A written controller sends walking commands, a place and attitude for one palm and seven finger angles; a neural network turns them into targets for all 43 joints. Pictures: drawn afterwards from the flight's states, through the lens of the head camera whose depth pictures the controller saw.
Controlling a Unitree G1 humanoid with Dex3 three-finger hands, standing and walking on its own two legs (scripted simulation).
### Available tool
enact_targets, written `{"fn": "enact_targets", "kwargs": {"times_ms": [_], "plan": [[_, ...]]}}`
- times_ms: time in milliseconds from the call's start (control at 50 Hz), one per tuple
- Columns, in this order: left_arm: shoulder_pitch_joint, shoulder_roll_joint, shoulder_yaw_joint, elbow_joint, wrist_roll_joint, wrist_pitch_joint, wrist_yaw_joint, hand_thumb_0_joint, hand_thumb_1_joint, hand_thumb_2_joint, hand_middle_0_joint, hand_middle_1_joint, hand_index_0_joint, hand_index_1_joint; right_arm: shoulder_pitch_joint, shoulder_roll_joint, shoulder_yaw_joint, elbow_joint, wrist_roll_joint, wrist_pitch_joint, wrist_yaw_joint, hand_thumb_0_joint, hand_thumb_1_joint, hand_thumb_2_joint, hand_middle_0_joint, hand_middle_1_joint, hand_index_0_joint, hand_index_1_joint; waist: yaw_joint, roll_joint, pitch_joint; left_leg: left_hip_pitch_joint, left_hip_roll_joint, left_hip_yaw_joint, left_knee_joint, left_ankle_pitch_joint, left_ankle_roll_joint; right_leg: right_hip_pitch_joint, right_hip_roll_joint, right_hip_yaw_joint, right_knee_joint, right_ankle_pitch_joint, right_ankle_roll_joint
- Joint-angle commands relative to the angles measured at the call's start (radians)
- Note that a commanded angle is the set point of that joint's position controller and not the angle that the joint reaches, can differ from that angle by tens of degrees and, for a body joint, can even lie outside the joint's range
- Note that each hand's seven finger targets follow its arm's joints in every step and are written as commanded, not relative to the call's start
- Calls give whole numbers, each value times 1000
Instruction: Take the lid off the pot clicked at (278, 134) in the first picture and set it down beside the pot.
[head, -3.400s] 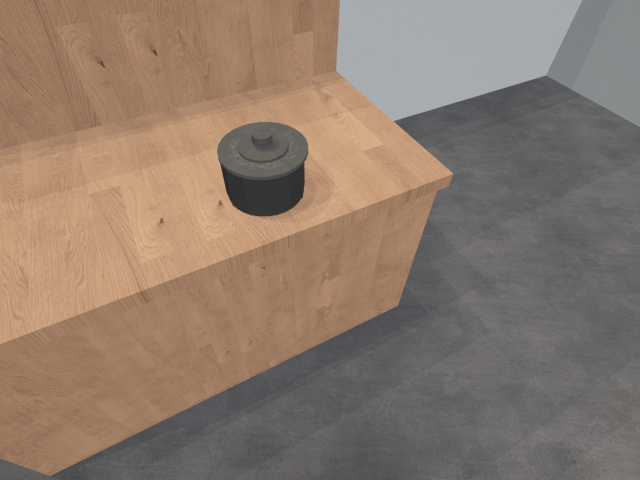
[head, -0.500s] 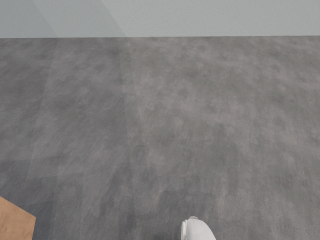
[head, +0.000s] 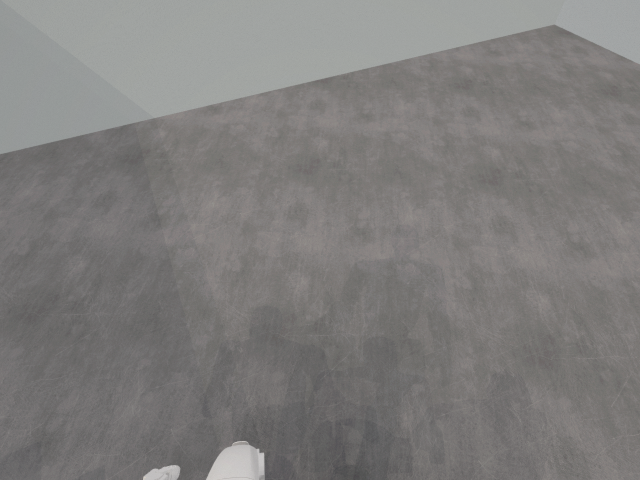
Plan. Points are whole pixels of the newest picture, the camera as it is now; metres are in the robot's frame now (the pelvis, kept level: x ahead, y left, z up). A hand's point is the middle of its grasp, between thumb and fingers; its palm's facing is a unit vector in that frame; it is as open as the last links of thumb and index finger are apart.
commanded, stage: turn to face it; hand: left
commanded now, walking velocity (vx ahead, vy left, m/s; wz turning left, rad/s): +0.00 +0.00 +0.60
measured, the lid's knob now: out of the picture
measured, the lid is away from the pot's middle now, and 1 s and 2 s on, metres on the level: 0.00 0.00 0.00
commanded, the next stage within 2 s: none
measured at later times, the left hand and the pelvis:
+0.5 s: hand out of the picture +0.05 +0.24 -0.17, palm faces +0.33 -0.91 -0.25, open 7.4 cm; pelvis +0.06 +0.02 +0.00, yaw +16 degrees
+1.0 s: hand out of the picture +0.02 +0.15 -0.15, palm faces +0.57 -0.78 -0.27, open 7.4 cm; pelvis +0.09 -0.04 +0.00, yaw +35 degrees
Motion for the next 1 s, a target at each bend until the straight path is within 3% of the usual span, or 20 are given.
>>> {"fn": "enact_targets", "kwargs": {"times_ms": [0,140,180,220,240,260,280,300,380,480,580,640,660,680,700,720,740,800,860,980], "plan": [[66,95,19,-35,-2,-15,1,0,900,900,-200,-300,-200,-300,129,-38,-5,23,5,24,4,0,-900,-900,200,300,200,300,17,-124,-23,113,-27,18,-106,31,-5,-18,-308,110,-186,330,-32],[172,138,43,-21,6,7,17,0,900,900,-200,-300,-200,-300,-59,-51,-10,-38,2,28,16,0,-900,-900,200,300,200,300,87,-92,-1,87,-55,62,-276,-111,11,180,-409,117,-70,560,-51],[169,150,49,-24,6,11,18,0,900,900,-200,-300,-200,-300,-50,-58,-12,-44,2,29,19,0,-900,-900,200,300,200,300,76,-90,-22,151,-74,81,-351,-105,24,192,-412,92,-4,636,-35],[143,171,57,-37,-1,11,17,0,900,900,-200,-300,-200,-300,45,-84,-22,-32,-1,28,17,0,-900,-900,200,300,200,300,22,-69,-96,308,-102,97,-512,28,44,185,-390,18,158,667,16],[140,166,58,-46,-9,14,12,0,900,900,-200,-300,-200,-300,119,-119,-34,-18,-5,24,15,0,-900,-900,200,300,200,300,-13,-14,-152,472,-60,43,-601,249,80,92,-347,-32,304,551,72],[151,117,54,-75,-20,16,7,0,900,900,-200,-300,-200,-300,172,-211,-54,-22,-12,16,10,0,-900,-900,200,300,200,300,-25,227,-184,649,181,-289,-649,690,218,-178,-199,-79,534,5,161],[92,110,36,-116,-12,19,10,0,900,900,-200,-300,-200,-300,200,-256,-60,-13,4,23,6,0,-900,-900,200,300,200,300,-34,261,-174,676,311,-430,-662,950,339,-311,-138,19,714,-456,186],[65,130,46,-124,-2,32,15,0,900,900,-200,-300,-200,-300,163,-243,-60,-16,2,28,3,0,-900,-900,200,300,200,300,-20,133,-153,604,285,-356,-680,701,339,-320,-159,102,758,-437,178],[86,116,57,-85,4,56,-3,0,900,900,-200,-300,-200,-300,-34,-205,-46,-76,2,16,-2,0,-900,-900,200,300,200,300,57,67,-61,385,121,-239,-765,314,227,-273,-172,119,688,-205,198],[95,124,61,-89,3,75,-3,0,900,900,-200,-300,-200,-300,-52,-243,-68,-90,3,32,10,0,-900,-900,200,300,200,300,54,135,-35,298,60,-254,-819,-26,205,-214,-149,96,527,-178,215],[61,127,57,-128,-1,63,1,0,900,900,-200,-300,-200,-300,-37,-267,-91,-98,-4,43,14,0,-900,-900,200,300,200,300,32,165,-63,333,60,-348,-753,46,213,-140,-106,91,305,-222,211],[141,141,61,-120,-8,46,5,0,900,900,-200,-300,-200,-300,-75,-268,-99,-121,3,48,15,0,-900,-900,200,300,200,300,71,145,-118,285,7,-345,-640,155,167,43,-84,74,54,-104,202],[183,185,71,-116,-4,38,10,0,900,900,-200,-300,-200,-300,-86,-232,-95,-133,11,49,19,0,-900,-900,200,300,200,300,95,50,-135,180,-49,-303,-543,75,118,169,-161,142,-102,-73,180],[194,291,89,-123,13,28,19,0,900,900,-200,-300,-200,-300,-84,-152,-82,-155,18,50,23,0,-900,-900,200,300,200,300,107,-239,-117,-11,-188,-118,-313,-145,28,260,-426,413,-231,-114,95],[167,324,86,-143,10,32,20,0,900,900,-200,-300,-200,-300,-112,-163,-79,-177,5,45,23,0,-900,-900,200,300,200,300,110,-300,-93,-46,-190,-72,-94,-333,11,160,-581,523,-229,-2,1],[114,288,77,-157,10,32,22,0,900,900,-200,-300,-200,-300,-99,-178,-82,-175,-2,48,28,0,-900,-900,200,300,200,300,80,-175,-70,-33,-155,-114,37,-286,22,91,-551,425,-195,28,-28],[70,234,72,-158,5,20,25,0,900,900,-200,-300,-200,-300,-92,-179,-82,-151,-5,55,31,0,-900,-900,200,300,200,300,54,-245,-56,-48,-132,-120,91,-241,16,95,-487,365,-168,136,-4],[56,189,49,-166,6,17,20,0,900,900,-200,-300,-200,-300,-66,-160,-71,-123,-1,59,45,0,-900,-900,200,300,200,300,37,-203,-30,-36,-121,-35,114,-151,-17,160,-394,142,-65,449,21],[155,209,50,-140,8,20,21,0,900,900,-200,-300,-200,-300,-140,-148,-59,-139,2,66,47,0,-900,-900,200,300,200,300,86,-207,-39,-15,-125,10,26,-153,-27,228,-402,106,-43,554,16],[162,248,62,-136,14,33,17,0,900,900,-200,-300,-200,-300,-207,-143,-43,-162,11,62,53,0,-900,-900,200,300,200,300,105,-228,-50,121,-122,70,-220,-167,-10,214,-441,56,-22,511,5]]}}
